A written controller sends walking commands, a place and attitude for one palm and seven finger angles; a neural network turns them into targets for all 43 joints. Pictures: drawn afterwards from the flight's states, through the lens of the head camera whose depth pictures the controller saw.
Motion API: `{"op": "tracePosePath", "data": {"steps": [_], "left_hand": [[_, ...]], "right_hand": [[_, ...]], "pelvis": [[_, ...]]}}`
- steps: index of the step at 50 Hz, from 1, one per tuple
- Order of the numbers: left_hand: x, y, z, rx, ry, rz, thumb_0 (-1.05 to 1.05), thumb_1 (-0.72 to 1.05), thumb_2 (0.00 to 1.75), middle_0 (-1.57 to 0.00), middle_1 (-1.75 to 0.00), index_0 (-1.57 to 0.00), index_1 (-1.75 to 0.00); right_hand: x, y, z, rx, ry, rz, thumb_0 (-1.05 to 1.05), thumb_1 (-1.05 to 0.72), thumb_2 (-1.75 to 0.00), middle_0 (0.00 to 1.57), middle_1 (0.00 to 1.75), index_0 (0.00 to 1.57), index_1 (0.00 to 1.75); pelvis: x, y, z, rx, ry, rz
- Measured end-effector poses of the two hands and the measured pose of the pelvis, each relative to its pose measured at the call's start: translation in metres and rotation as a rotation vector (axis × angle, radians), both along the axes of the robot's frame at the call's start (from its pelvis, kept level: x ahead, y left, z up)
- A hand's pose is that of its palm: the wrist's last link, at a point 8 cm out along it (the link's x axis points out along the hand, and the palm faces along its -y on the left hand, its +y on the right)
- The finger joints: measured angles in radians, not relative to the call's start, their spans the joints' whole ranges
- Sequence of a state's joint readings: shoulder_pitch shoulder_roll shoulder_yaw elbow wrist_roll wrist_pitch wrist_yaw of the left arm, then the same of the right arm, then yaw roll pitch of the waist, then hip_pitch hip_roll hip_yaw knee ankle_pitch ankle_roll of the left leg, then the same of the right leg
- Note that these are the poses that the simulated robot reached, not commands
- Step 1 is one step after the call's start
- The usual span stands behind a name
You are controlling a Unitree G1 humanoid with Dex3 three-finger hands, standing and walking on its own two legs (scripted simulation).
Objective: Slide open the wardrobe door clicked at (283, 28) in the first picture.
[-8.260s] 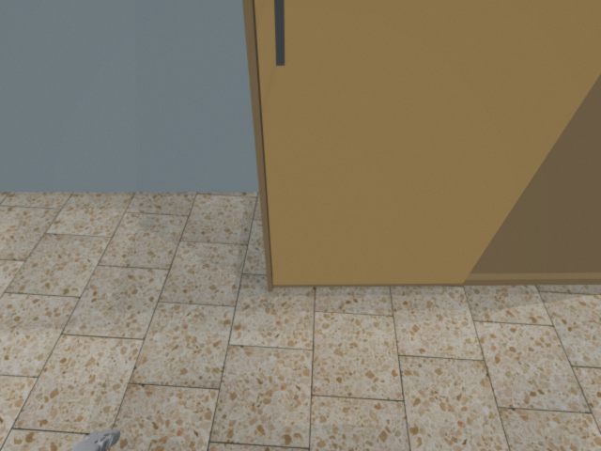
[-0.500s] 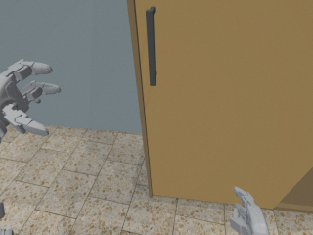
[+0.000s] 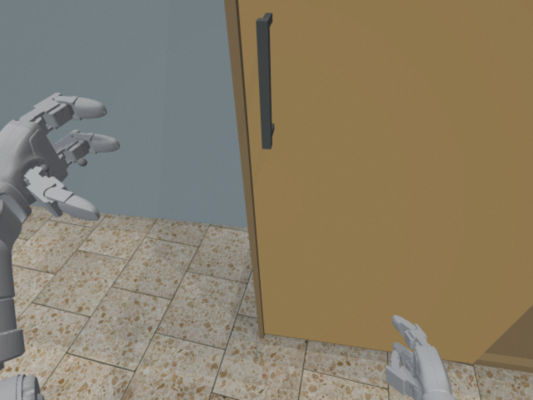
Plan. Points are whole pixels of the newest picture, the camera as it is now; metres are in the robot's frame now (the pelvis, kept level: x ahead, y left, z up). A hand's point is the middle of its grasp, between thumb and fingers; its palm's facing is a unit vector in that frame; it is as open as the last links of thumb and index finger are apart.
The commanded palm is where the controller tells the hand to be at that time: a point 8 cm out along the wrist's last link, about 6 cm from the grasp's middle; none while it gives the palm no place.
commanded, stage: move the hooked fingers beside the handle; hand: left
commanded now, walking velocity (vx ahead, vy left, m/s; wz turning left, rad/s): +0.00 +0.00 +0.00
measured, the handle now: (267, 86) +0.52 +0.07 +0.26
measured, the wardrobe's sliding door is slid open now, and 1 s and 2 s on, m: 0.00 0.00 0.00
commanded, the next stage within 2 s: none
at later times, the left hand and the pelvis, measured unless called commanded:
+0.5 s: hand (146, 136) +0.35 +0.21 +0.26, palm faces -0.01 -1.00 -0.06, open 14.0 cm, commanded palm +0.33 +0.26 +0.26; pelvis +0.00 +0.00 +0.00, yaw -1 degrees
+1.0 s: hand (197, 118) +0.41 +0.16 +0.26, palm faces -0.03 -1.00 -0.02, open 14.0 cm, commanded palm +0.39 +0.21 +0.26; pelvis +0.00 +0.00 +0.00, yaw -2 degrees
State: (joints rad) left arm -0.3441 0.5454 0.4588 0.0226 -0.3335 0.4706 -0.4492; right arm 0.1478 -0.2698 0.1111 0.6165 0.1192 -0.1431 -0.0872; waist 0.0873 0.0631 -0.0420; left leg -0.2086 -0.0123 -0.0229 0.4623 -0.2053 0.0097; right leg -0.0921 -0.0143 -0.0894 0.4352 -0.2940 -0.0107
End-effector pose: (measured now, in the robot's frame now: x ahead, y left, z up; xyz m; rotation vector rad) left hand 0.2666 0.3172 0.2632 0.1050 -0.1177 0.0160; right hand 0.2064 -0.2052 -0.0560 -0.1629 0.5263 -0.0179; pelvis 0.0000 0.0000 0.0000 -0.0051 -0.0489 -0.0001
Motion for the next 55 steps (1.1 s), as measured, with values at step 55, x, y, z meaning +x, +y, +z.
{"op": "tracePosePath", "data": {"steps": [55], "left_hand": [[0.139, -0.113, -0.008, -0.077, 0.106, -0.03, -0.02, -0.5, 0.3, -0.3, -1.2, -0.3, -1.2]], "right_hand": [[-0.059, -0.034, -0.03, -0.023, 0.232, -0.174, 0.01, -0.91, -0.9, 0.21, 0.3, 0.21, 0.3]], "pelvis": [[0.006, -0.003, 0.003, 0.007, 0.035, -0.035]]}}
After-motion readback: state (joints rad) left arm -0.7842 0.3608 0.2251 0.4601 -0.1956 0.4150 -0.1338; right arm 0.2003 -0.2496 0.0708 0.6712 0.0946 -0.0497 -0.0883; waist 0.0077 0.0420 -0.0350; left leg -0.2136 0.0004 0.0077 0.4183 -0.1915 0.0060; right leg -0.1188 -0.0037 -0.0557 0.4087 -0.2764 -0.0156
